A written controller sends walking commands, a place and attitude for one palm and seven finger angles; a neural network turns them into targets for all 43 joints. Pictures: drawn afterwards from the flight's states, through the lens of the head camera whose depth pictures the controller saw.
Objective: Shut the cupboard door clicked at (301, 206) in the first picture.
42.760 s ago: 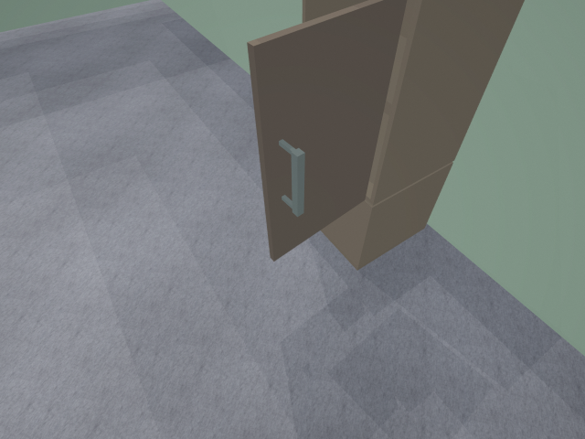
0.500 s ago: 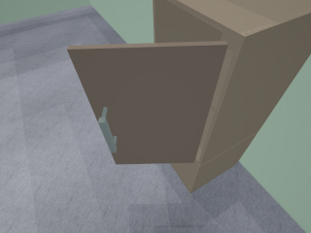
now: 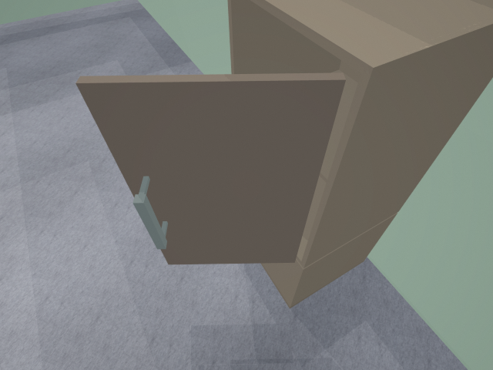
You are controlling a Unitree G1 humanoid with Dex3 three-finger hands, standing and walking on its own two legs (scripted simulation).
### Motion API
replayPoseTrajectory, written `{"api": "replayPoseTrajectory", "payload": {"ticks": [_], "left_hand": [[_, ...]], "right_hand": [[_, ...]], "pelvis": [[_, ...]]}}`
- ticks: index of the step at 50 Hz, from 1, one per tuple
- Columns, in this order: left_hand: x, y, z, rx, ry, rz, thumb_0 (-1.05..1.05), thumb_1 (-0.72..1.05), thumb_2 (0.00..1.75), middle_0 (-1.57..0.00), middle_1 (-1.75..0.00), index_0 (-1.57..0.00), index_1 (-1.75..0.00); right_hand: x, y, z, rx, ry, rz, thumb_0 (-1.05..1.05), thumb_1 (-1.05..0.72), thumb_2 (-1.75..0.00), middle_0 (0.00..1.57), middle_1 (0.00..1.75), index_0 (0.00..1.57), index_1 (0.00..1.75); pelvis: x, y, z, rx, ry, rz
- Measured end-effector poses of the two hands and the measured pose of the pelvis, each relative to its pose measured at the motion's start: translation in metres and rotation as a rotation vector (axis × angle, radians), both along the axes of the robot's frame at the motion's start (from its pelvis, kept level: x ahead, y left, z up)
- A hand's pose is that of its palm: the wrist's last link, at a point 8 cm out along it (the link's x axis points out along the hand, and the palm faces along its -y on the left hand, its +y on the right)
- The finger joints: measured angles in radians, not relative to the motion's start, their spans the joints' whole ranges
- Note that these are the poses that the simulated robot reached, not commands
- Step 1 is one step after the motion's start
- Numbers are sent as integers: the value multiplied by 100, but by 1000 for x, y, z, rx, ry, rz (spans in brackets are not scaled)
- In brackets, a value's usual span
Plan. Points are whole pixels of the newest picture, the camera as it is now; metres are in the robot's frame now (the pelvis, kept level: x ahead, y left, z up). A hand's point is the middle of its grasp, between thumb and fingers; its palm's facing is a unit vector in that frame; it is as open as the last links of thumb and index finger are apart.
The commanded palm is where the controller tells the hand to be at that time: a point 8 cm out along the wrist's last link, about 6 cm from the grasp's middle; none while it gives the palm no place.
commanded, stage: look again from close up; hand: left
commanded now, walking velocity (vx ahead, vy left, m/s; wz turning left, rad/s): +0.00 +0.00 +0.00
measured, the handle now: (154, 215) +0.40 +0.21 -0.04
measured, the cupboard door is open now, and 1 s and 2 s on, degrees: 61 61 61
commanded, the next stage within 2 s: shuffle to correct the standing spot in 0.08 s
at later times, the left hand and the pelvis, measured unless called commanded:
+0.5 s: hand out of the picture +0.01 +0.16 -0.18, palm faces +0.02 -0.97 -0.25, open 7.4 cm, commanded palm none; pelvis -0.01 -0.03 -0.01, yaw +0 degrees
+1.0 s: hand out of the picture -0.02 +0.20 -0.18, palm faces +0.07 -0.98 -0.19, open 7.4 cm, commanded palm none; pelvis -0.02 +0.02 +0.00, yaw +2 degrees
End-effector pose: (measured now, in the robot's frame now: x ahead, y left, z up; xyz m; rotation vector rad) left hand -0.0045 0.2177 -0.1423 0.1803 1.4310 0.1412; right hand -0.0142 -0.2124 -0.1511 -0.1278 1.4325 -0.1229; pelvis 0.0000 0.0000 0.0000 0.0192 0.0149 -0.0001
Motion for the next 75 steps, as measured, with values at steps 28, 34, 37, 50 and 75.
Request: {"api": "replayPoseTrajectory", "payload": {"ticks": [28, 34, 37, 50, 75], "left_hand": [[7, -10, -3, 57, -75, 22, 1, 91, 90, -21, -30, -20, -30], [-1, -3, -4, 37, -111, 35, 1, 91, 90, -21, -30, -20, -30], [-5, 4, -10, 16, -114, 48, 1, 91, 90, -21, -30, -20, -30], [-22, 27, -7, -15, -54, 67, 1, 91, 90, -20, -30, -20, -30], [-19, 33, -3, 12, -57, 47, 1, 91, 90, -20, -30, -20, -30]], "right_hand": [[42, -48, -5, -46, -88, 18, 1, -91, -90, 19, 30, 20, 30], [47, -42, 3, -51, -115, 36, 1, -91, -90, 19, 30, 19, 30], [50, -31, 4, -53, -142, 55, 1, -91, -90, 19, 30, 19, 30], [32, 3, 11, -57, -107, 74, 1, -94, -90, 20, 30, 20, 30], [6, 16, 0, -27, -56, 52, 1, -92, -90, 20, 30, 20, 30]], "pelvis": [[-18, -29, -9, 8, -14, 18], [-25, -21, -8, 8, -17, 34], [-26, -12, -10, -2, -14, 40], [-24, 17, -1, -9, -11, 34], [-22, 29, -4, -23, -6, 48]]}}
